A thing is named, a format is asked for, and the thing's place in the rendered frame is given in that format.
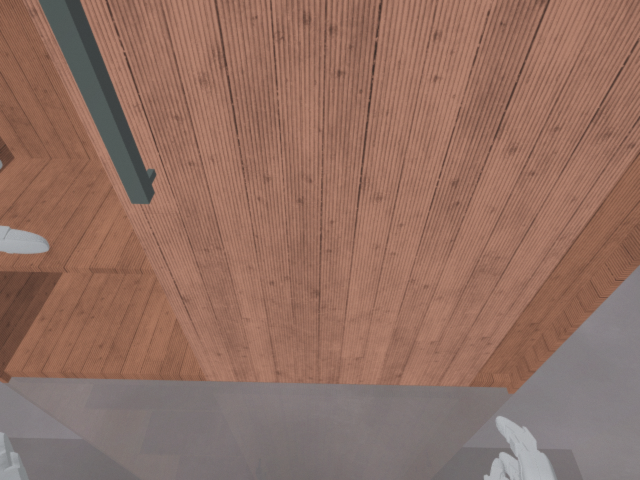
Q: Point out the right robot hand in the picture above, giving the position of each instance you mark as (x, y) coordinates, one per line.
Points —
(531, 463)

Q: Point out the robot left upper arm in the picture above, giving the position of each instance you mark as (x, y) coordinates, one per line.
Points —
(11, 467)

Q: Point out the wardrobe door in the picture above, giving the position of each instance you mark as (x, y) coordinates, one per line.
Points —
(362, 191)
(612, 222)

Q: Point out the left robot hand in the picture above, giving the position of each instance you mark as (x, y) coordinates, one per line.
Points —
(21, 242)

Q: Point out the handle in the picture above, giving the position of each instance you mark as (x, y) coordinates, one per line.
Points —
(73, 33)

